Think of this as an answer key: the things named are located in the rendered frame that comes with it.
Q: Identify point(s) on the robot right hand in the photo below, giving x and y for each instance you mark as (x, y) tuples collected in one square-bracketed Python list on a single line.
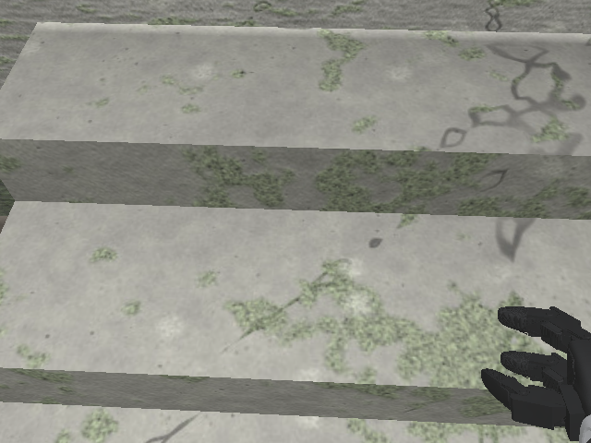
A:
[(566, 398)]

